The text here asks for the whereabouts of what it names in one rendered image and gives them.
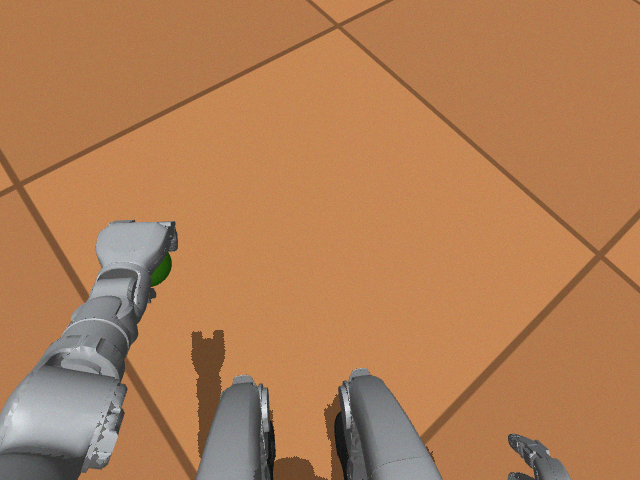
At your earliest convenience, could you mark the left robot arm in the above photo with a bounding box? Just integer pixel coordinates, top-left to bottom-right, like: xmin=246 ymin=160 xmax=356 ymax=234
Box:
xmin=0 ymin=262 xmax=152 ymax=480

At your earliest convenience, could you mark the left robot hand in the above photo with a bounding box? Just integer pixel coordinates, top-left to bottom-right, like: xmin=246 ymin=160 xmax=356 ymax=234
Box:
xmin=96 ymin=220 xmax=178 ymax=303

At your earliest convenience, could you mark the right robot foot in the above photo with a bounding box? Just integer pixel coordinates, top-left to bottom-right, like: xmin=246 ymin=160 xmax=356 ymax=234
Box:
xmin=334 ymin=411 xmax=351 ymax=480

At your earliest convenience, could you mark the ball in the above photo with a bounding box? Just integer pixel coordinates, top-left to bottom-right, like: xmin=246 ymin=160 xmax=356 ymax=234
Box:
xmin=151 ymin=252 xmax=172 ymax=287

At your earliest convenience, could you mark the right robot hand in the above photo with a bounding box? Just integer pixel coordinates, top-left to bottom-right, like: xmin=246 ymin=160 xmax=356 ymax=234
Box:
xmin=508 ymin=434 xmax=572 ymax=480

